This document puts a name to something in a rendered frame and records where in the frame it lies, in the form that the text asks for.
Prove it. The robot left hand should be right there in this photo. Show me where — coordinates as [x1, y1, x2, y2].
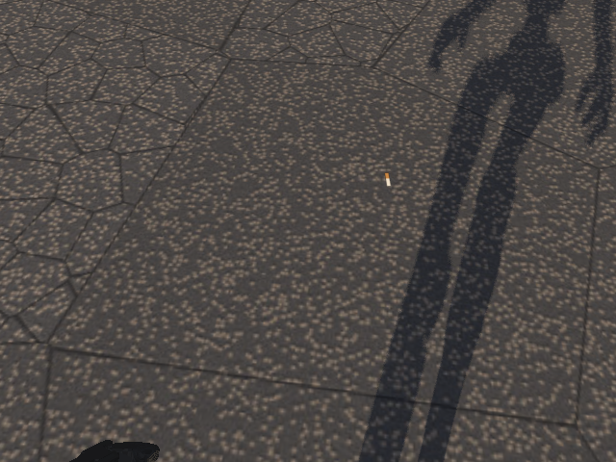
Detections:
[69, 440, 160, 462]

